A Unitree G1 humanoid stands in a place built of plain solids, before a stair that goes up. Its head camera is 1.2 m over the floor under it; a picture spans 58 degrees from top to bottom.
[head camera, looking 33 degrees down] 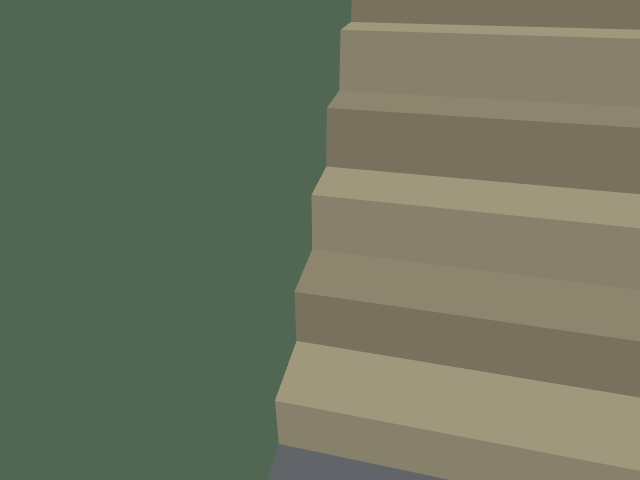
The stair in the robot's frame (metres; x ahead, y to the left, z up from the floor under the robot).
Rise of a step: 0.20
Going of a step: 0.22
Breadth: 1.29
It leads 12 degrees to the right of straight ahead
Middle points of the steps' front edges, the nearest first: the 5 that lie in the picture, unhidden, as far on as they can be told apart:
0.62 -0.46 0.20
0.83 -0.51 0.40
1.05 -0.56 0.60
1.26 -0.60 0.80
1.48 -0.65 1.00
